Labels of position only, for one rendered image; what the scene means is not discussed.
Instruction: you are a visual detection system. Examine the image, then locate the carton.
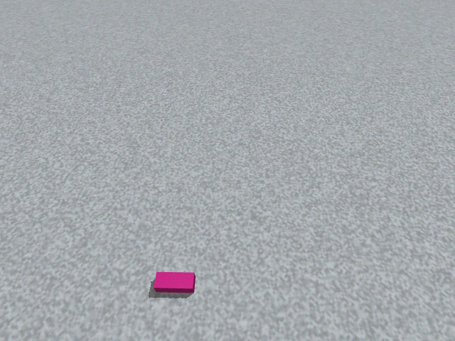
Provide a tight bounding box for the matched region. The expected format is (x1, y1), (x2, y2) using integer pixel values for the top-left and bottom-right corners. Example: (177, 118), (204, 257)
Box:
(154, 272), (196, 293)

